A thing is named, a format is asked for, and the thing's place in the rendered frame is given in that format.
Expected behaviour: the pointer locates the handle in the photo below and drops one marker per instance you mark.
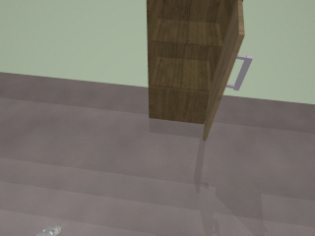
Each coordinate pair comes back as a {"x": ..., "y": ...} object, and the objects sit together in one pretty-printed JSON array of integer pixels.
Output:
[{"x": 245, "y": 66}]

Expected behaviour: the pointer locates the left robot hand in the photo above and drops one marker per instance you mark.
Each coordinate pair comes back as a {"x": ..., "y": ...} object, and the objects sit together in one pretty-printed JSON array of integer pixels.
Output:
[{"x": 50, "y": 231}]

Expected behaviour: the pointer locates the cupboard door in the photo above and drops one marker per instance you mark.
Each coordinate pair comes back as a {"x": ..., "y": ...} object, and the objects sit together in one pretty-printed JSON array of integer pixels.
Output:
[{"x": 230, "y": 48}]

